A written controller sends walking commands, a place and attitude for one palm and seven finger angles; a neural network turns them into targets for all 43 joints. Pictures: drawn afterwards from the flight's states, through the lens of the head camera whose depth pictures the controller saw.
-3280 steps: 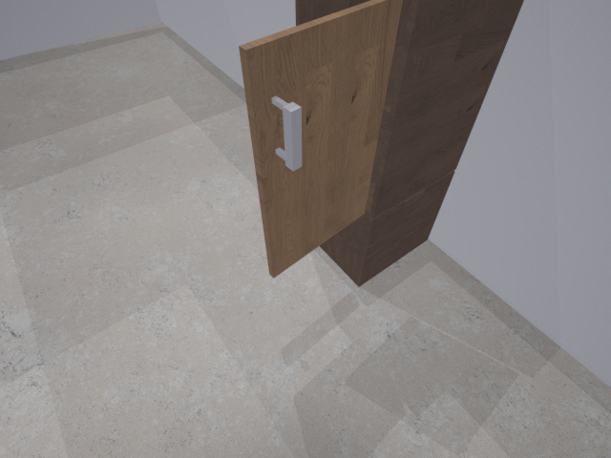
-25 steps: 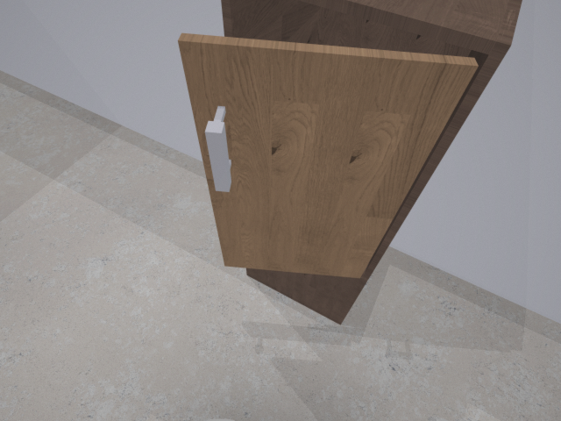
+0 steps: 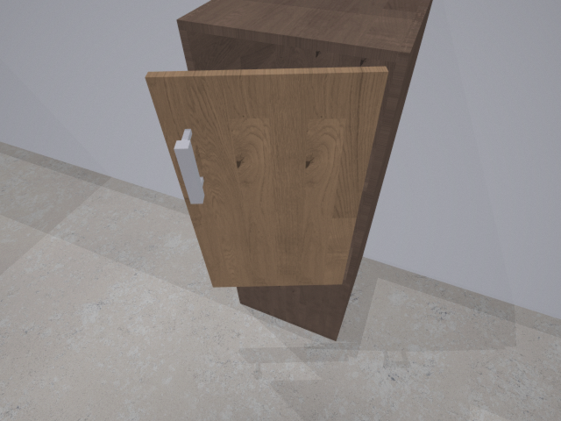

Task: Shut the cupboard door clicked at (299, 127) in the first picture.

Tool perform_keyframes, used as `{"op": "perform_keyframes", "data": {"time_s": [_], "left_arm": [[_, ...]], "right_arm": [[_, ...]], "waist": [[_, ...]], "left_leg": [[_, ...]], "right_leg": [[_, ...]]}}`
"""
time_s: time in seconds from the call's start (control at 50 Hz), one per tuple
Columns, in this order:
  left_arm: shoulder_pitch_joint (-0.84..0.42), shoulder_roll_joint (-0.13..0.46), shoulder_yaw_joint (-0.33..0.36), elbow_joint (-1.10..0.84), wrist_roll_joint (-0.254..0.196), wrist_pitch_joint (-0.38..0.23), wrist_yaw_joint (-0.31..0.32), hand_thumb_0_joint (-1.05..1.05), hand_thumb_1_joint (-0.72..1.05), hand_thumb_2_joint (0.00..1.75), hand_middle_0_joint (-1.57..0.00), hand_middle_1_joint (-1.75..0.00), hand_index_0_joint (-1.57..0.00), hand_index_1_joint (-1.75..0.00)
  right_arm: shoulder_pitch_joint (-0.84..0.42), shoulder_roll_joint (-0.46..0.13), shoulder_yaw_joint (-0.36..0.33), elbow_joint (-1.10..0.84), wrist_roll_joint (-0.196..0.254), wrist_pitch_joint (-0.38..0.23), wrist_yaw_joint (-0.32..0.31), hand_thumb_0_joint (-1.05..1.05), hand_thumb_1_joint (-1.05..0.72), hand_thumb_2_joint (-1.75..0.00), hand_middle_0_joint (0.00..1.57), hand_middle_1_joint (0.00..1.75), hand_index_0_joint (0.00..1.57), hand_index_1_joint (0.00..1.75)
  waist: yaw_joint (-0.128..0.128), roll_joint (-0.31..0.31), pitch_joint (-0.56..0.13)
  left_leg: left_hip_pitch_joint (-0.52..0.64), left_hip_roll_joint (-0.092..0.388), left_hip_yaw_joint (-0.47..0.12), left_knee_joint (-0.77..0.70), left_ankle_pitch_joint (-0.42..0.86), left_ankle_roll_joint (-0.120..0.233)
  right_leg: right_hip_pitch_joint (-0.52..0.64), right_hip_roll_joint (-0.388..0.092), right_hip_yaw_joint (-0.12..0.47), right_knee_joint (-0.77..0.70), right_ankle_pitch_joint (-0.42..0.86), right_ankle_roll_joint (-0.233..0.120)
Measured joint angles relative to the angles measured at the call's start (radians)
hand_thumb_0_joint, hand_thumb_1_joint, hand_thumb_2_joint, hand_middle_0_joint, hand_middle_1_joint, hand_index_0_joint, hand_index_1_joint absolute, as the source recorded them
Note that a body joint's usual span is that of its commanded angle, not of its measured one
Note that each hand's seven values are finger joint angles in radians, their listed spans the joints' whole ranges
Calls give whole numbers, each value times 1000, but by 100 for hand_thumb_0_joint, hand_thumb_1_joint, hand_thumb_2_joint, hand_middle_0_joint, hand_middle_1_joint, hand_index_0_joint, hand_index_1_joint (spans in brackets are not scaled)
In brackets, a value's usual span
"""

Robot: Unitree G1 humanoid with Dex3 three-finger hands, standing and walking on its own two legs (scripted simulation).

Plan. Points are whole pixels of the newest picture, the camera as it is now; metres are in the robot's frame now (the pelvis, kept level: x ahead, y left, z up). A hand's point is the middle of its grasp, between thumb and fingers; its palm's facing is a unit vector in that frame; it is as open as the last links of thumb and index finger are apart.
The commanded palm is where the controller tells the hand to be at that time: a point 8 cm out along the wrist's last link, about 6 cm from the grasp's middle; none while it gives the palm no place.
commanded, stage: come to a stop and stand still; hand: left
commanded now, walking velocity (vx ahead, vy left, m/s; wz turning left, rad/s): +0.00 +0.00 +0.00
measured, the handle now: (192, 166) +0.49 +0.17 +0.11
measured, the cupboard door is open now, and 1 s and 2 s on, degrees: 24 24 24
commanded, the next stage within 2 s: look again from close up in 0.26 s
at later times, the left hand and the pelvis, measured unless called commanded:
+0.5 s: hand out of the picture +0.00 +0.16 -0.17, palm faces +0.01 -0.98 -0.20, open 7.4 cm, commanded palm none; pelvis +0.00 -0.01 +0.01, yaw +0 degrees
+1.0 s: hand out of the picture +0.08 +0.21 -0.14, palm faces +0.14 -0.96 -0.25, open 7.4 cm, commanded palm +0.12 +0.23 -0.06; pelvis +0.02 +0.00 +0.00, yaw +0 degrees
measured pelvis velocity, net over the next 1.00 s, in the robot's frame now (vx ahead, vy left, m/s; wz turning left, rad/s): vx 0.02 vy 0.00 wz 0.00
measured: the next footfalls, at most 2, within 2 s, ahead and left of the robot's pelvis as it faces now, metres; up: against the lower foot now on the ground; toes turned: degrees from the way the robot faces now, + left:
none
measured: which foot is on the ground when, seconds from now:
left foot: down 0.00-1.00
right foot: down 0.00-1.00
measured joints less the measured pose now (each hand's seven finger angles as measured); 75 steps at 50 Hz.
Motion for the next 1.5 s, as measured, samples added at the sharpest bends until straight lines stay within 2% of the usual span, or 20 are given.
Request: {"op": "perform_keyframes", "data": {"time_s": [0.2,0.4,0.72,0.96,0.98,1.0,1.04,1.08,1.1,1.14,1.2,1.22,1.24,1.26,1.3,1.36,1.42,1.46,1.5], "left_arm": [[14,12,-1,2,-3,1,-11,0,91,90,-21,-30,-20,-30],[26,11,1,49,-6,-8,-12,0,91,90,-21,-30,-20,-30],[5,25,6,83,0,-14,-17,0,91,90,-21,-30,-20,-30],[-32,61,13,71,3,-19,-8,0,91,90,-21,-30,-20,-30],[14,54,70,-104,-24,53,-17,0,91,90,-21,-30,-20,-30],[72,59,83,-301,-59,59,-4,1,91,90,-21,-30,-20,-30],[171,64,74,-628,-124,-1,34,1,91,90,-21,-31,-21,-30],[184,47,81,-814,-155,-83,33,1,91,90,-22,-32,-21,-31],[171,34,93,-860,-169,-142,17,1,91,90,-23,-33,-22,-32],[130,4,119,-892,-197,-277,-53,1,91,90,-25,-35,-24,-34],[104,-9,142,-895,-236,-488,-218,0,91,90,-28,-39,-28,-39],[103,-7,147,-893,-242,-535,-272,0,91,90,-30,-40,-29,-40],[108,-2,151,-894,-250,-556,-315,0,91,90,-31,-42,-31,-42],[119,4,153,-899,-260,-555,-348,0,91,90,-33,-44,-33,-44],[149,13,158,-905,-282,-511,-377,0,90,90,-37,-48,-36,-47],[207,34,170,-954,-297,-450,-347,1,90,90,-42,-53,-42,-53],[232,54,175,-1035,-302,-455,-312,1,90,90,-48,-59,-47,-59],[216,63,170,-1082,-308,-465,-314,1,90,90,-51,-63,-50,-63],[180,70,160,-1110,-312,-449,-329,1,90,90,-54,-67,-54,-67]], "right_arm": [[61,38,28,53,-7,1,9,0,-91,-90,20,29,20,30],[54,60,38,105,0,-21,-1,0,-91,-90,20,29,20,30],[-64,34,29,99,4,-34,-10,0,-91,-90,20,29,20,30],[-105,3,29,91,5,-29,-6,0,-91,-90,20,29,20,30],[-94,-1,31,52,10,-52,-20,0,-91,-90,20,29,20,30],[-68,-3,35,4,27,-102,-45,0,-91,-90,20,29,20,30],[-14,-7,25,-81,48,-207,-71,1,-91,-90,20,29,20,30],[17,-15,3,-157,47,-279,-61,1,-91,-90,20,29,20,30],[14,-19,-3,-188,42,-299,-53,1,-91,-90,20,29,20,30],[-16,-23,-16,-240,33,-319,-31,1,-91,-90,20,29,20,30],[-67,-16,-29,-312,18,-323,2,1,-91,-90,20,29,20,30],[-82,-15,-33,-337,17,-319,9,1,-91,-90,20,29,20,30],[-94,-15,-36,-364,19,-310,12,1,-91,-90,20,29,20,30],[-104,-17,-37,-390,23,-300,12,1,-91,-90,20,29,20,30],[-114,-26,-38,-435,34,-280,3,1,-91,-90,20,29,20,30],[-112,-34,-27,-478,44,-274,-22,1,-91,-90,20,29,20,30],[-100,-35,-5,-486,43,-292,-45,1,-91,-90,20,29,20,30],[-93,-32,15,-478,43,-302,-56,1,-91,-90,20,29,20,30],[-86,-24,33,-465,45,-303,-62,1,-91,-90,20,30,20,30]], "waist": [[9,-7,-15],[27,-33,1],[51,-59,3],[52,-50,1],[51,-48,22],[53,-54,29],[44,-59,1],[24,-47,-43],[18,-42,-67],[11,-27,-98],[19,-48,-147],[26,-57,-154],[33,-66,-156],[41,-70,-155],[56,-62,-153],[81,-45,-149],[98,-26,-142],[101,-16,-137],[97,-7,-134]], "left_leg": [[1,-2,-2,-47,40,-11],[17,-1,1,-85,51,-16],[46,-3,10,-105,38,-13],[47,-5,9,-98,27,-6],[40,-2,8,-70,16,-5],[28,-6,10,-47,3,-4],[-2,-26,8,-10,-14,-1],[-63,-45,-11,46,-32,2],[-108,-48,-14,84,-43,3],[-203,-38,-17,163,-66,1],[-368,-27,-7,299,-104,-6],[-416,-22,-6,347,-120,-8],[-458,-20,-5,392,-134,-9],[-491,-18,-7,433,-147,-10],[-539,-15,-22,496,-168,-14],[-582,-9,-47,552,-185,-13],[-602,-5,-76,579,-192,-11],[-608,-3,-91,585,-191,-11],[-609,-2,-99,582,-187,-11]], "right_leg": [[-21,0,-3,2,12,-14],[-7,1,-1,-33,22,-16],[24,-1,8,-65,20,-10],[43,-4,4,-89,20,-1],[37,-2,3,-68,17,1],[8,-8,-3,-10,2,2],[-55,-37,-28,103,-32,2],[-83,-56,-46,124,-75,1],[-114,-59,-48,138,-105,3],[-212,-53,-48,219,-115,1],[-390,-48,-33,376,-157,-7],[-441,-46,-30,427,-176,-11],[-481,-44,-26,466,-171,-13],[-515,-43,-26,508,-176,-15],[-554,-40,-38,569,-220,-18],[-578,-33,-60,607,-243,-23],[-578,-25,-87,609,-244,-26],[-574,-21,-101,602,-240,-27],[-568,-18,-109,589,-232,-26]]}}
